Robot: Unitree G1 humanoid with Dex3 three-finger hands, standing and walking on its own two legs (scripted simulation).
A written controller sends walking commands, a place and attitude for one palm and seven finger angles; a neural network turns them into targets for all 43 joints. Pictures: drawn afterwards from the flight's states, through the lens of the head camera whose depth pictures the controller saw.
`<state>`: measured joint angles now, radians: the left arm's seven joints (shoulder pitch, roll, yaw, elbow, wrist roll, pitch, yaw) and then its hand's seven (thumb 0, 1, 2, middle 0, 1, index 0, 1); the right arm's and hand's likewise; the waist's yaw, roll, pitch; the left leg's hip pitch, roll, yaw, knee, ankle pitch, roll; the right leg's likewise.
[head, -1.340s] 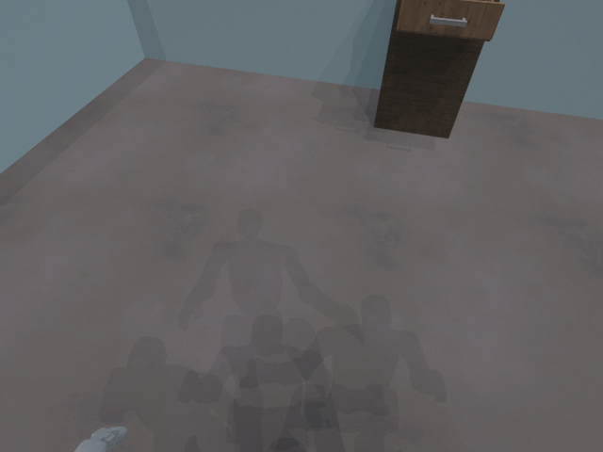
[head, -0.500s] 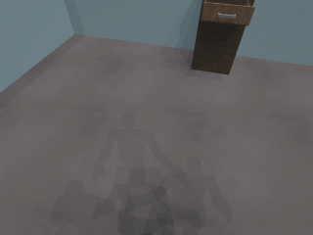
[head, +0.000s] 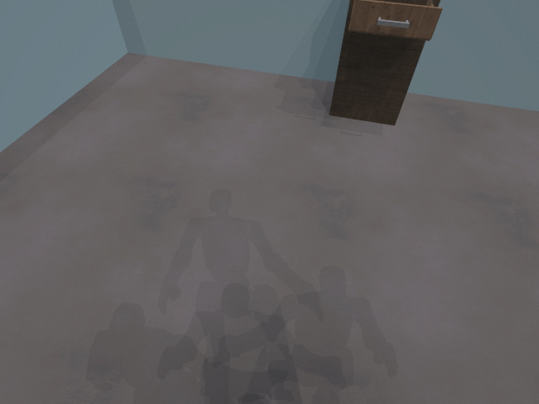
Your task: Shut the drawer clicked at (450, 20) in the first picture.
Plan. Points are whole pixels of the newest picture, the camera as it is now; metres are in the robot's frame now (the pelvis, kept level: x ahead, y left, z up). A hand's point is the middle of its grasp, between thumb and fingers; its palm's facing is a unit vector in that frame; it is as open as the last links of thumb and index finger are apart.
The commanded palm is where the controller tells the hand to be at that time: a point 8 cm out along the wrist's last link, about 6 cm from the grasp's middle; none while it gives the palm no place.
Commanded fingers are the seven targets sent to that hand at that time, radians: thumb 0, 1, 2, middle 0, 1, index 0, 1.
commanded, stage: look at it before walking up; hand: left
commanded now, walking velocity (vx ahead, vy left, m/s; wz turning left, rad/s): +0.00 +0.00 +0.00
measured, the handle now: (393, 22) +1.69 -0.48 -0.07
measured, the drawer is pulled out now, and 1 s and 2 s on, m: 0.24 0.24 0.24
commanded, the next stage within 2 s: walk to a spot facing it in 0.10 s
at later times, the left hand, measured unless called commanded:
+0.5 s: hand out of the picture +0.06 +0.20 -0.18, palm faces -0.12 -0.96 -0.24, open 7.3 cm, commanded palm none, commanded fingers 0.00 0.90 0.90 -0.20 -0.30 -0.20 -0.30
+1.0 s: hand (206, 372) +0.21 +0.13 -0.17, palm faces -0.25 -0.95 -0.20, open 7.3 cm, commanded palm none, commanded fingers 0.00 0.90 0.90 -0.20 -0.30 -0.20 -0.30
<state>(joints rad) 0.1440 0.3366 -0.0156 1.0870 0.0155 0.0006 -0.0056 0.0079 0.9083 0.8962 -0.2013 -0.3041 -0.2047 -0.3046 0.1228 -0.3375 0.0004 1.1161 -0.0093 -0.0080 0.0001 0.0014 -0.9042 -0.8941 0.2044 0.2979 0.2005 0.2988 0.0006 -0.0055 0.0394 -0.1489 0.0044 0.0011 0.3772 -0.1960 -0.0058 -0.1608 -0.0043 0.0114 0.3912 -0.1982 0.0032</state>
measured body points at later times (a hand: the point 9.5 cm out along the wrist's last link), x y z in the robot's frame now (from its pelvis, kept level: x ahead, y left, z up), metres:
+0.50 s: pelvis +0.04 -0.01 -0.01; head +0.04 -0.02 +0.44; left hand +0.07 +0.25 -0.16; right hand +0.05 -0.28 -0.16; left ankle +0.01 +0.12 -0.75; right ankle +0.01 -0.11 -0.73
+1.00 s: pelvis +0.20 -0.05 -0.01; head +0.23 -0.06 +0.44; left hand +0.22 +0.18 -0.15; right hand +0.26 -0.32 -0.14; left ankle +0.37 +0.05 -0.69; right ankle +0.06 -0.12 -0.75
